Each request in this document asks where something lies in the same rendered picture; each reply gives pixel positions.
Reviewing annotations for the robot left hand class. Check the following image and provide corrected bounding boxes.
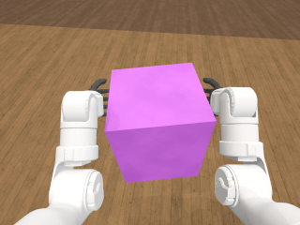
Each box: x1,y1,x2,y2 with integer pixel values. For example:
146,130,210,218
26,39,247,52
89,78,110,117

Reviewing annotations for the left robot forearm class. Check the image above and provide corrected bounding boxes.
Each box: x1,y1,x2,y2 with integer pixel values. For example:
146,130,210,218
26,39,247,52
49,90,104,204

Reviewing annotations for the robot right upper arm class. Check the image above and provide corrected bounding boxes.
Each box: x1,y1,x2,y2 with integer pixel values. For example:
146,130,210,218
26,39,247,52
214,164,300,225

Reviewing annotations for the carton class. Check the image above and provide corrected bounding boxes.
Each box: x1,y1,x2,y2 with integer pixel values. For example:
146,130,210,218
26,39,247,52
104,63,217,183

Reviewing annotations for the right robot forearm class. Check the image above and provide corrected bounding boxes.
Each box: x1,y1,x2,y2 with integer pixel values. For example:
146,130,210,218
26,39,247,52
210,87,273,197

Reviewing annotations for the robot right hand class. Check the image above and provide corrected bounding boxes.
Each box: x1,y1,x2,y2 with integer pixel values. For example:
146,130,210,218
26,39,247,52
202,78,223,117

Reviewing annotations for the robot left upper arm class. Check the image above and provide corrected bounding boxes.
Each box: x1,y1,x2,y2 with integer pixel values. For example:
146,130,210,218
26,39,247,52
14,169,104,225

